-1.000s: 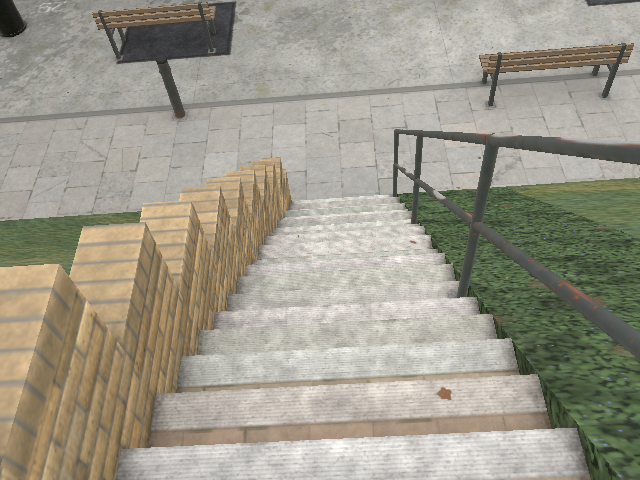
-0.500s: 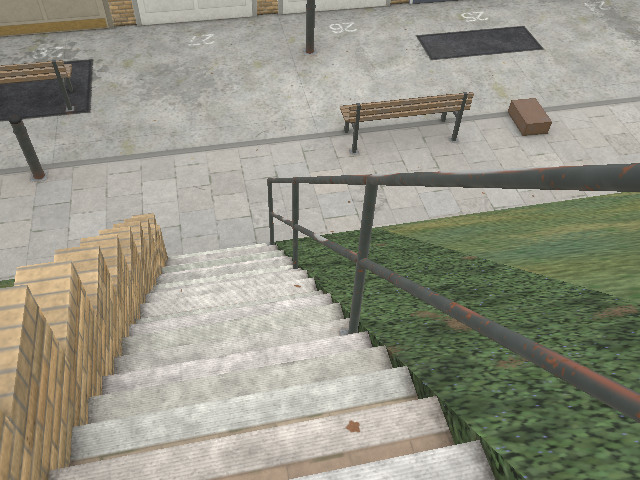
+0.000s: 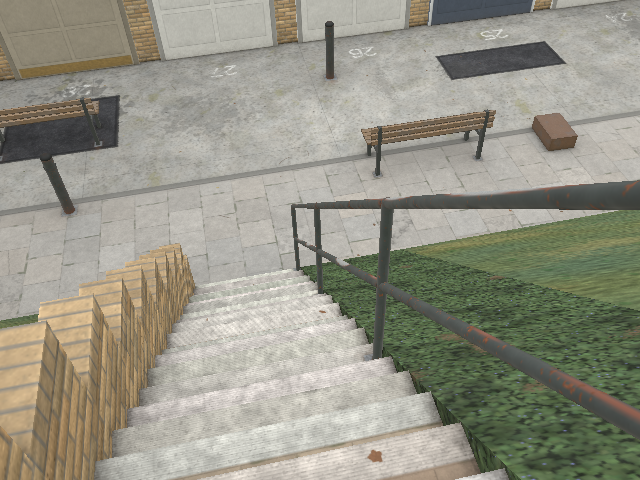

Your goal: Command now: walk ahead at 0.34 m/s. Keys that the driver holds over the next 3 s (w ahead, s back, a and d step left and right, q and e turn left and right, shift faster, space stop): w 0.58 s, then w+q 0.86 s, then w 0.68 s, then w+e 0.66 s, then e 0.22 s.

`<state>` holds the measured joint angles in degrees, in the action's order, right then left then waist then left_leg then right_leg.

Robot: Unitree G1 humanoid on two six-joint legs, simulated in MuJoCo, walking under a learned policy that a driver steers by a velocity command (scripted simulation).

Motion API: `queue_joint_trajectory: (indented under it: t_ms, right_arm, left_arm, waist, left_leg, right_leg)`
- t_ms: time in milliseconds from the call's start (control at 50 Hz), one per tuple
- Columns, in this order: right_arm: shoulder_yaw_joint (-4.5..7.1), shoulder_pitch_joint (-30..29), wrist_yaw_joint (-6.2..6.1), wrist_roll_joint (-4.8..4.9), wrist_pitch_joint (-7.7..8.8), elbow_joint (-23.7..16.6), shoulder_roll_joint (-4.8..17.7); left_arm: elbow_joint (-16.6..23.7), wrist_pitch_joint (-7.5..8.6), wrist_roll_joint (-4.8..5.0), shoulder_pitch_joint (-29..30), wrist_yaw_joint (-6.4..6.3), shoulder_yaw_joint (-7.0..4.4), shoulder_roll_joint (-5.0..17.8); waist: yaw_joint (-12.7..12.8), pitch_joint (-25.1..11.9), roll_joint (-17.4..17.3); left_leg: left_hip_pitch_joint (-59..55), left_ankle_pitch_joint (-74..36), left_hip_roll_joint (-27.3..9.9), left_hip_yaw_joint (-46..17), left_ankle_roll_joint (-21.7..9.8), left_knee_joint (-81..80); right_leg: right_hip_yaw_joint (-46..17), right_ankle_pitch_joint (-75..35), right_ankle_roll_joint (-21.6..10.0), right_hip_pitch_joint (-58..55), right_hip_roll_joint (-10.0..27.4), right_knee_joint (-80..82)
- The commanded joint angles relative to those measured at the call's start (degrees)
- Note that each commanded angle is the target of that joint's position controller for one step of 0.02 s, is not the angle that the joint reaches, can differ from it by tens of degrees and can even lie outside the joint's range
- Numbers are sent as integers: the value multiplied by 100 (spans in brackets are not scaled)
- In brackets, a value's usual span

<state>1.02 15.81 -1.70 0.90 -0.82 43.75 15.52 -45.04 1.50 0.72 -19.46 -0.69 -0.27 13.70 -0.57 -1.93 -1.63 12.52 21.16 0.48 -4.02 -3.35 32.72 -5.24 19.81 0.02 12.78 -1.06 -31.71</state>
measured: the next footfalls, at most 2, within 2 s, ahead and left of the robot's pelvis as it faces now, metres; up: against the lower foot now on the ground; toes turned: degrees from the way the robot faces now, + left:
right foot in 0.72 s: +0.35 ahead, -0.21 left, -0.20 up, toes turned +3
left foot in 1.26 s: +0.52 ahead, +0.12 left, -0.42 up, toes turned +16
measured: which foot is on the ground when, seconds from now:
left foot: down 0.00-0.72, up 0.74-1.00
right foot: down 0.00-0.16, up 0.18-0.70, down 0.72-1.00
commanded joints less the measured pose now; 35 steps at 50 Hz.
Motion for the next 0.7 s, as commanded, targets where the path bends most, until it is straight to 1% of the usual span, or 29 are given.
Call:
queue_joint_trajectory:
  t_ms: [20,60,80,100,140,160,180,200,220,260,300,320,340,360,380,400,460,480,500,520,540,560,580,600,620,640,660,680,700]
  right_arm:
    - [47,-593,81,-6,370,-681,293]
    - [62,-741,198,46,602,-862,379]
    - [66,-510,236,-1,596,-845,365]
    - [73,-202,267,-29,575,-752,362]
    - [102,838,314,-86,530,-408,282]
    - [235,1546,290,-136,481,-264,602]
    - [353,1827,283,-138,437,-378,1234]
    - [301,1626,276,0,401,-507,1071]
    - [259,1386,233,60,378,-594,871]
    - [171,1064,225,37,340,-740,613]
    - [73,650,180,36,287,-850,418]
    - [71,629,143,9,254,-814,466]
    - [101,672,72,-29,181,-667,540]
    - [101,736,30,-27,136,-640,576]
    - [131,792,18,-134,165,-549,733]
    - [156,698,42,-147,205,-578,852]
    - [118,504,105,-3,254,-669,779]
    - [114,1281,-6,74,233,-409,605]
    - [94,1586,-97,-27,160,-342,432]
    - [180,2324,-148,-57,125,-193,601]
    - [230,2395,-228,-48,112,-115,637]
    - [247,2187,-273,-64,96,-78,669]
    - [183,1514,-403,-48,75,-242,668]
    - [197,1372,-397,21,101,-147,693]
    - [255,1499,-348,55,131,-67,806]
    - [308,1218,-281,57,138,-102,904]
    - [303,882,-181,88,135,-171,774]
    - [344,574,-37,96,90,-256,778]
    - [368,346,13,188,122,-183,779]
  left_arm:
    - [293,72,37,-331,4,-293,1097]
    - [349,18,63,-429,-61,-283,1103]
    - [383,-23,71,-356,-59,-295,1081]
    - [450,-87,105,-151,-67,-288,1072]
    - [653,-193,128,393,-64,-231,942]
    - [783,-154,132,639,-84,-150,675]
    - [1054,-26,-22,720,-122,-88,493]
    - [1086,125,67,388,-136,-186,675]
    - [1053,175,146,425,-124,-264,860]
    - [1006,91,86,323,-113,-233,735]
    - [993,-15,-12,219,-65,-189,602]
    - [1043,-29,-31,319,-40,-134,494]
    - [1041,-10,-113,402,1,2,213]
    - [1082,5,-144,573,53,85,84]
    - [929,58,-156,323,117,26,200]
    - [757,68,-141,90,149,-70,424]
    - [1049,111,-92,613,147,-129,529]
    - [1369,169,76,1513,177,-133,581]
    - [1619,233,100,2014,267,-138,639]
    - [1828,270,119,2674,332,-208,752]
    - [1855,328,101,2746,397,-228,753]
    - [1766,335,112,2428,464,-251,724]
    - [1670,314,-125,1999,618,-197,798]
    - [1290,252,-268,1571,701,-148,349]
    - [1148,121,-296,1132,719,-140,166]
    - [874,15,-174,420,681,-261,294]
    - [686,-43,-50,-147,566,-376,441]
    - [356,-62,-59,-780,458,-500,701]
    - [147,-100,-10,-1420,340,-610,781]
  waist:
    - [258,681,1214]
    - [312,505,1139]
    - [218,178,1195]
    - [57,-11,1195]
    - [-546,-239,1040]
    - [-861,-338,390]
    - [-794,-315,-1141]
    - [-520,-111,-1185]
    - [-354,208,-633]
    - [-112,218,-106]
    - [140,273,-169]
    - [139,341,-225]
    - [152,160,-92]
    - [44,134,-143]
    - [65,-126,-338]
    - [149,-295,-214]
    - [61,105,-431]
    - [-582,627,-724]
    - [-788,805,-712]
    - [-1202,903,-620]
    - [-1221,889,-565]
    - [-1011,813,-640]
    - [-672,877,-122]
    - [-582,597,47]
    - [-493,502,121]
    - [-117,379,-122]
    - [297,275,-230]
    - [747,-138,-86]
    - [1206,-264,-234]
  left_leg:
    - [1958,202,132,208,-138,607]
    - [2469,732,-23,46,-125,1006]
    - [2076,613,-3,174,-88,927]
    - [1420,222,40,335,-102,582]
    - [-784,-1325,329,553,-207,91]
    - [-1684,-1543,-119,-327,-504,-403]
    - [-2233,-3209,-1235,-2247,-1060,-931]
    - [-2153,-3669,-1936,-3236,-1781,-998]
    - [-1918,-3841,-2030,-2875,-1897,-825]
    - [-1455,-4303,-1714,-1973,-1579,-708]
    - [-678,-4018,-1345,-1425,-1267,-938]
    - [-517,-3962,-1219,-1244,-1216,-1011]
    - [-301,-3952,-1020,-911,-1100,-749]
    - [-95,-4054,-864,-660,-1027,-670]
    - [36,-4133,-1034,-891,-1088,-384]
    - [260,-3866,-966,-732,-1088,-179]
    - [518,-3809,-928,-935,-978,135]
    - [-1091,-2628,-1254,-1599,-974,432]
    - [-2134,-2353,-1546,-2005,-1058,653]
    - [-3165,-1837,-1527,-2310,-1087,803]
    - [-3123,-1859,-1627,-2572,-1153,873]
    - [-2581,-1810,-1616,-2584,-1159,1007]
    - [-489,-1111,-1028,-1411,-858,1167]
    - [1638,61,-545,-772,-723,1140]
    - [2390,551,-485,-723,-644,1236]
    - [2513,684,-525,-856,-526,1727]
    - [2163,399,-454,-769,-328,2386]
    - [2093,-159,-308,-638,-142,3389]
    - [1643,-876,-250,-700,62,4424]
  right_leg:
    - [-2473,699,-1352,-688,1461,1504]
    - [-2606,-918,-1526,-1123,1715,1194]
    - [-2163,-1643,-1478,-1037,1596,985]
    - [-1721,-2004,-1333,-673,1419,891]
    - [-936,-2605,-1047,830,934,472]
    - [-420,-2461,-691,1592,370,-851]
    - [-130,-36,-273,2542,-393,-2701]
    - [-526,1306,-157,3446,-522,-3669]
    - [-713,1238,-102,3818,-310,-4412]
    - [-558,630,-49,3808,-28,-4745]
    - [-335,-79,-9,3241,301,-4007]
    - [-130,-416,37,3127,375,-3556]
    - [144,-987,20,2701,459,-2952]
    - [381,-1273,-12,2346,416,-2424]
    - [265,-2072,-128,1945,461,-2856]
    - [532,-2349,-201,1608,281,-3040]
    - [771,-1723,-358,1594,209,-2741]
    - [-130,-2003,-301,3859,714,-2687]
    - [-504,-1690,-284,5325,877,-2260]
    - [-593,-1501,-200,6522,861,-1821]
    - [-852,-1370,-170,6652,853,-1493]
    - [-845,-1524,-193,6221,891,-1343]
    - [-255,-4369,-204,4108,849,-255]
    - [260,-5759,-221,1483,375,-336]
    - [481,-5919,-142,388,44,-697]
    - [162,-5618,-147,-72,126,-1143]
    - [217,-5019,-178,-188,161,-943]
    - [521,-5066,-162,-1182,134,-1071]
    - [157,-4851,-280,-1555,711,238]
Over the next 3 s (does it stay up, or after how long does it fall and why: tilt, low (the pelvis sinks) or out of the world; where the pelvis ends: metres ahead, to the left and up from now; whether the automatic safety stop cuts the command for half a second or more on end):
stays up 1.20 0.28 -1.07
